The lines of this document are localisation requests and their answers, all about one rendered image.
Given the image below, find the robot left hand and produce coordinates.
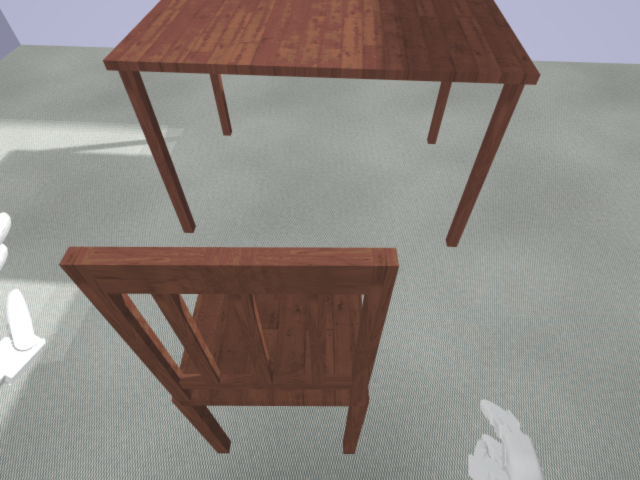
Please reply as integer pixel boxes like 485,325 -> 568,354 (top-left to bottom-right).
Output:
0,212 -> 45,387

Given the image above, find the table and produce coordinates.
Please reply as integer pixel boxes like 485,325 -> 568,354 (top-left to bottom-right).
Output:
103,0 -> 540,247

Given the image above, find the robot right hand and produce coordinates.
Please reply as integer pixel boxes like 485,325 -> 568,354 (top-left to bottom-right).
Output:
468,399 -> 545,480

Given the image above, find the chair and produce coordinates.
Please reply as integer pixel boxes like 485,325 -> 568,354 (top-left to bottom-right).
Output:
59,247 -> 399,454

